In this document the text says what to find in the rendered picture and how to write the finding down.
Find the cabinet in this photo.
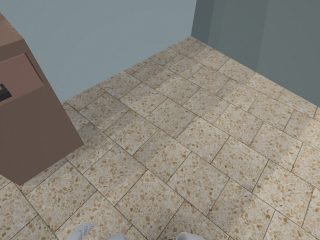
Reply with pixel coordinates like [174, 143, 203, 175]
[0, 13, 84, 186]

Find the handle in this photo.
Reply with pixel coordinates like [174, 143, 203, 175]
[0, 84, 12, 102]

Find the robot left hand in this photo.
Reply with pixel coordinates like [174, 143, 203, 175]
[65, 222, 94, 240]

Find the drawer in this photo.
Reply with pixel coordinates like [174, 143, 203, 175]
[0, 53, 44, 105]

